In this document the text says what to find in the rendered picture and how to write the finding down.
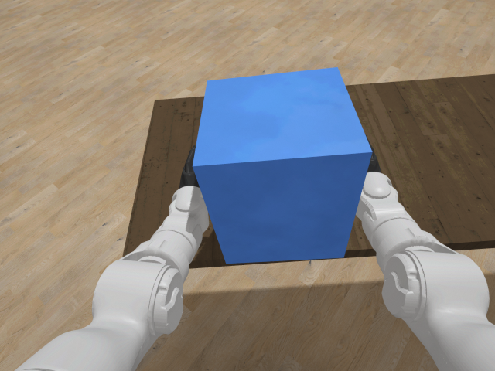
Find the table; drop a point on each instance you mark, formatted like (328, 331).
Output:
(434, 139)

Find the left robot hand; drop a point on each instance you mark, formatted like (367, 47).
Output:
(188, 177)

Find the right robot forearm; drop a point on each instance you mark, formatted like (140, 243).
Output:
(388, 227)

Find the right robot hand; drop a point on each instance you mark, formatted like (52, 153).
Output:
(374, 165)

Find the right robot upper arm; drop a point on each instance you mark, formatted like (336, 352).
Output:
(443, 299)

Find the carton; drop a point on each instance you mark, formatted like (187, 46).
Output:
(281, 161)

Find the left robot upper arm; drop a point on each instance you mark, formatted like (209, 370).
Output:
(135, 303)

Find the left robot forearm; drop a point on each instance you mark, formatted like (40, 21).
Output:
(179, 237)

